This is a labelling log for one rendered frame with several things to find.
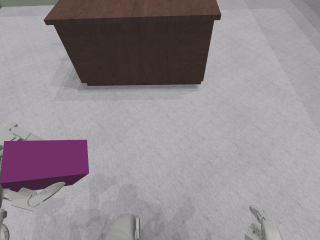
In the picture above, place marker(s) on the robot left forearm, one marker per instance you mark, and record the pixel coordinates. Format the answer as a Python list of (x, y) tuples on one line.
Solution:
[(4, 232)]

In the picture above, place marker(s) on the table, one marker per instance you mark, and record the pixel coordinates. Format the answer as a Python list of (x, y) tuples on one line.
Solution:
[(136, 42)]

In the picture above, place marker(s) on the right robot hand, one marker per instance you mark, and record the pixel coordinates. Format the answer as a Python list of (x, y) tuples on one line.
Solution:
[(268, 229)]

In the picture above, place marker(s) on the robot left thigh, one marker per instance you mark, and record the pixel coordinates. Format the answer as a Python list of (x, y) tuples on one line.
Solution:
[(125, 227)]

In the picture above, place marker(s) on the sponge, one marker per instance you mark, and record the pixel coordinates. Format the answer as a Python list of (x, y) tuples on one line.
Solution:
[(37, 164)]

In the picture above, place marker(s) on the left robot hand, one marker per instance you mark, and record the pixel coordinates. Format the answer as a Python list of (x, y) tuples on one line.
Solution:
[(25, 198)]

